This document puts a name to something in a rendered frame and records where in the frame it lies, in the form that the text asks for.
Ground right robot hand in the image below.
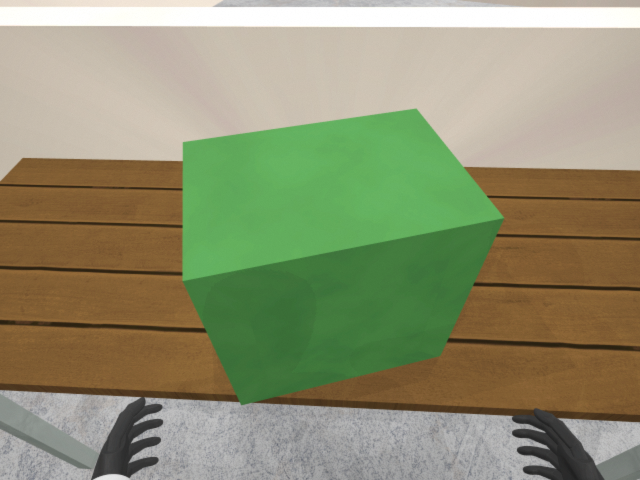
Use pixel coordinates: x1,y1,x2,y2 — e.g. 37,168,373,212
512,408,605,480

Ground table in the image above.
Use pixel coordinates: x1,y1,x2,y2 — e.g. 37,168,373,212
0,158,640,480

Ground left robot hand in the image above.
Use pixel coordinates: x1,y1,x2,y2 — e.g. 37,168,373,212
91,397,163,480

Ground carton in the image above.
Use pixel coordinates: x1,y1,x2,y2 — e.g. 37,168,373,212
182,108,504,405

